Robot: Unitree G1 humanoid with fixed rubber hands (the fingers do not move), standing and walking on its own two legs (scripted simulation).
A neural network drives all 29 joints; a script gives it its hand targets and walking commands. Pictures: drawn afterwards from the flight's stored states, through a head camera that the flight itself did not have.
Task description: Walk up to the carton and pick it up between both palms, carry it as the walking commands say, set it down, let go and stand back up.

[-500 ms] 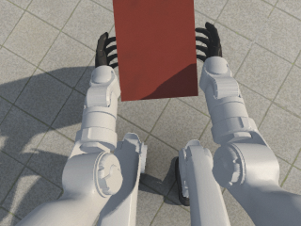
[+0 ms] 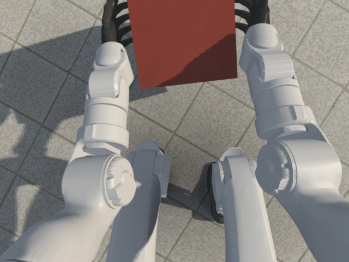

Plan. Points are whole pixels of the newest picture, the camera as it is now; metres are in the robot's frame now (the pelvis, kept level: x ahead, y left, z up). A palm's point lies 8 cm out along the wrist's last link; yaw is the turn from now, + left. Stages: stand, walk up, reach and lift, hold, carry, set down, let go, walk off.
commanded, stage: set down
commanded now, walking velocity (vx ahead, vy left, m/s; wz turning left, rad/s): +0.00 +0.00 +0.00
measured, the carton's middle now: (183, 27) +0.57 +0.05 -0.21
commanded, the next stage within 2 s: none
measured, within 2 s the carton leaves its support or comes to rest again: rests again in 1.28 s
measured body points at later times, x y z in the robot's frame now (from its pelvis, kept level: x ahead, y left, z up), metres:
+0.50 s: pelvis -0.01 +0.00 -0.04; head +0.37 +0.02 +0.18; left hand +0.54 +0.20 -0.23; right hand +0.57 -0.07 -0.23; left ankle +0.12 +0.12 -0.40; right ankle +0.09 -0.11 -0.40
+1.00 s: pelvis -0.01 +0.00 -0.06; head +0.36 +0.01 +0.18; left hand +0.53 +0.19 -0.23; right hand +0.57 -0.08 -0.23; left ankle +0.12 +0.12 -0.40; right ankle +0.09 -0.11 -0.40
